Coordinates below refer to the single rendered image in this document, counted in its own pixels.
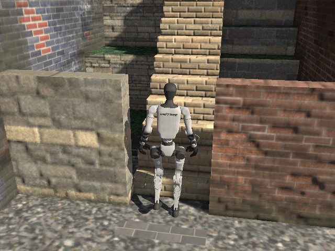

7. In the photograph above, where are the stairs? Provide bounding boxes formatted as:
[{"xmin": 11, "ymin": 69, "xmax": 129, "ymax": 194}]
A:
[{"xmin": 133, "ymin": 0, "xmax": 225, "ymax": 201}]

